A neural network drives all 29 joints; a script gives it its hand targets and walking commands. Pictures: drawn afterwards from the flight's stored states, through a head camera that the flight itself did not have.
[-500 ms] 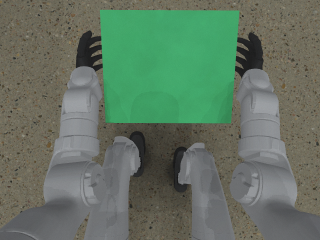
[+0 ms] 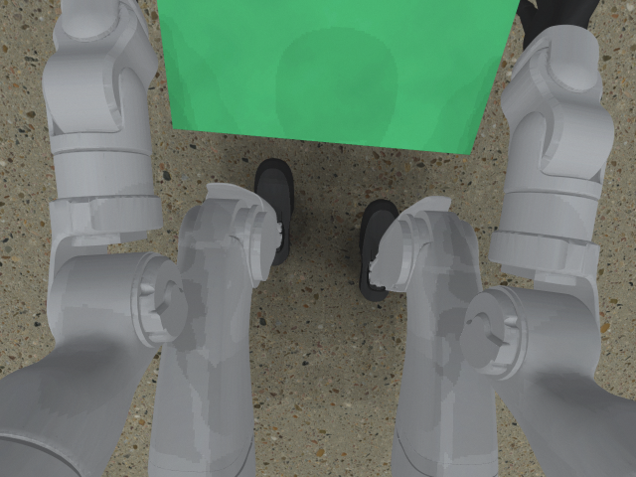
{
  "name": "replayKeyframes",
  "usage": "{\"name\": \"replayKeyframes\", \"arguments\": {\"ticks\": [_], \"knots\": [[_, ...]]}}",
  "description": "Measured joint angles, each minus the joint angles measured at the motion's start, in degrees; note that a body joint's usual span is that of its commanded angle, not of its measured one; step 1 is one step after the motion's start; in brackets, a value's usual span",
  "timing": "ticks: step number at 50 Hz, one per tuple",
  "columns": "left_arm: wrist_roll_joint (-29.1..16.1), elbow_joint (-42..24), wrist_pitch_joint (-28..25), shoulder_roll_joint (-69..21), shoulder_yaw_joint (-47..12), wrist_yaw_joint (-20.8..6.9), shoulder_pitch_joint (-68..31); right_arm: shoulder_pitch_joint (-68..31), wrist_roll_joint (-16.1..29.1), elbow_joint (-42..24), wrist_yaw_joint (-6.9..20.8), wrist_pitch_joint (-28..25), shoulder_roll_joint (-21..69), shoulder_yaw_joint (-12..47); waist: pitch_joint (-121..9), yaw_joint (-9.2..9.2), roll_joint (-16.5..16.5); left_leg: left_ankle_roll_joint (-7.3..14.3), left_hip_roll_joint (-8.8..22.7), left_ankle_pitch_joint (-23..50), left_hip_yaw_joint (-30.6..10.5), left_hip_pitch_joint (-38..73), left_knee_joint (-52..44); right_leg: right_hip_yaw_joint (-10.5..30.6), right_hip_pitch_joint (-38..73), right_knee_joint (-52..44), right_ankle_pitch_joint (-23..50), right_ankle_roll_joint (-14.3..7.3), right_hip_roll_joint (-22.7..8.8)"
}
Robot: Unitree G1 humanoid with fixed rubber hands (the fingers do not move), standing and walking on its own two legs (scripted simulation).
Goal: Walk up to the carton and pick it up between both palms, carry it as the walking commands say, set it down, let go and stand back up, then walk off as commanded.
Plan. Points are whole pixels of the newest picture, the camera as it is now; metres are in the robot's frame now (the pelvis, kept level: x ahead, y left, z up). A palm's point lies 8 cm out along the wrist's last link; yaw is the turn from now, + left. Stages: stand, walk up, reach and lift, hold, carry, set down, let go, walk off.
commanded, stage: set down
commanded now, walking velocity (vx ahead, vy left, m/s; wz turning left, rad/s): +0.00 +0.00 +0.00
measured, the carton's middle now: out of the picture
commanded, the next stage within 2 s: none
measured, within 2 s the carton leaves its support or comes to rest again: rests again in 1.78 s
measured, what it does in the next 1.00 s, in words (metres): lowers itself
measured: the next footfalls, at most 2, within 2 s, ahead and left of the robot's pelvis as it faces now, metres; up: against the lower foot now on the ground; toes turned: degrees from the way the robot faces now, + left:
none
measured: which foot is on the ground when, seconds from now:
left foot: down 0.00-1.00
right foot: down 0.00-1.00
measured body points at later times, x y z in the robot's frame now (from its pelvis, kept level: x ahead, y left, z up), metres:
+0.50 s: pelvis +0.00 +0.03 -0.07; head +0.38 +0.05 +0.15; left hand +0.56 +0.21 -0.25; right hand +0.55 -0.16 -0.24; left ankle +0.19 +0.10 -0.48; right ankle +0.12 -0.10 -0.48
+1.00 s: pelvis +0.02 +0.00 -0.11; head +0.41 +0.01 +0.10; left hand +0.59 +0.22 -0.30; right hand +0.58 -0.16 -0.31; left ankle +0.19 +0.10 -0.48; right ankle +0.12 -0.11 -0.48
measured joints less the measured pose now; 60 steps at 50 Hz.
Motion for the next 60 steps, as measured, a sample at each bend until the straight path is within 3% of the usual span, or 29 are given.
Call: {"name": "replayKeyframes", "arguments": {"ticks": [4, 10, 12, 15, 18, 27, 32, 39, 43, 47, 52, 60], "knots": [[-0.1, 2.4, -1.6, 1.4, 0.0, 0.0, -2.1, -3.3, 0.0, 1.7, -0.5, -0.1, -0.6, 0.0, -0.2, 0.54, 0.0, 0.4, 0.0, 0.0, 0.0, -0.3, 2.6, 0.0, 0.0, 2.3, 0.0, 0.0, 0.0], [0.0, 20.8, -3.5, 5.2, 0.0, 0.0, -10.4, -13.2, -4.4, 21.1, 0.4, -1.7, -4.1, -0.1, -5.2, 0.67, 0.0, 1.1, 0.0, -1.7, 0.0, -5.8, 6.0, 0.0, -4.9, 4.8, 0.0, 0.0, 0.3], [0.0, 24.2, -3.5, 5.9, -0.4, 0.0, -11.5, -14.4, -4.6, 24.6, 0.5, -1.8, -4.6, -0.1, -6.4, 0.63, 0.0, 1.2, 0.0, -1.9, 0.0, -8.1, 7.0, 0.0, -6.9, 5.6, 0.2, 0.0, 0.4], [0.0, 24.1, -4.3, 6.4, -1.8, 0.1, -11.6, -14.4, -4.6, 24.8, 0.7, -2.7, -4.7, -0.1, -4.7, 0.7, 0.0, 1.8, 0.0, 0.7, 0.0, -9.1, 8.4, 0.0, -7.7, 7.3, -0.3, 0.0, 0.6], [-1.9, 19.8, -3.5, 6.9, -4.5, 2.2, -12.8, -15.6, -3.7, 23.2, 1.0, -4.0, -5.9, -0.1, 0.1, 0.71, 0.0, 3.0, 0.0, -0.4, 0.0, -9.6, 10.2, 0.0, -7.8, 8.6, -0.7, 0.0, 0.8], [-4.2, 17.1, -2.0, 7.6, -9.4, 4.8, -14.6, -15.2, 2.9, 21.6, 0.8, -4.4, -8.3, 0.0, 0.1, 0.53, 0.0, 3.4, 0.0, -1.4, 0.0, -15.4, 13.5, -0.1, -13.1, 11.7, -2.1, 0.0, 0.9], [-4.5, 17.0, -2.5, 8.0, -9.6, 5.0, -15.9, -15.7, 3.9, 20.7, 0.5, -4.7, -8.6, 0.0, -0.1, 0.39, 0.0, 3.0, 0.0, -2.0, 0.0, -15.3, 14.6, -0.1, -13.2, 13.3, -2.9, 0.0, 0.9], [-4.5, 28.9, -7.9, 9.0, -9.6, 3.3, -19.6, -18.5, 3.8, 26.5, -0.4, -5.4, -9.1, 0.0, -0.4, 0.3, 0.0, 1.9, 0.0, -3.0, 0.0, -16.1, 17.4, -0.1, -14.3, 16.9, -4.3, 0.0, 0.9], [-4.5, 33.0, -9.5, 10.0, -9.6, 1.6, -19.8, -18.6, 3.8, 28.6, 1.6, -5.6, -9.1, 0.0, -0.3, 0.31, 0.0, 1.2, 0.0, -3.5, 0.0, -18.3, 18.9, -0.1, -16.7, 18.7, -4.9, 0.0, 0.9], [-5.5, 33.4, -9.8, 12.0, -9.6, 0.4, -19.8, -19.5, 4.7, 30.3, 4.2, -6.6, -9.7, 1.8, -0.3, -0.14, -0.2, 0.7, 0.0, -3.9, 0.0, -21.3, 20.2, -0.1, -19.8, 20.3, -5.6, 0.0, 0.9], [-9.2, 31.6, -10.5, 13.8, -11.7, 0.2, -19.9, -20.7, 5.9, 29.4, 0.7, -7.7, -10.4, 6.2, -0.1, -0.21, -0.4, 0.7, 0.0, -5.5, 0.0, -22.5, 22.6, -0.2, -20.4, 22.6, -7.5, 0.0, 0.9], [-9.9, 33.9, -13.0, 13.8, -12.7, -0.5, -20.2, -20.2, 6.0, 30.7, 0.6, -9.2, -10.5, 6.2, -0.2, -0.19, -0.4, 1.3, 0.0, -6.7, 0.0, -23.5, 26.0, -0.3, -20.4, 25.4, -9.1, 0.3, 0.9]]}}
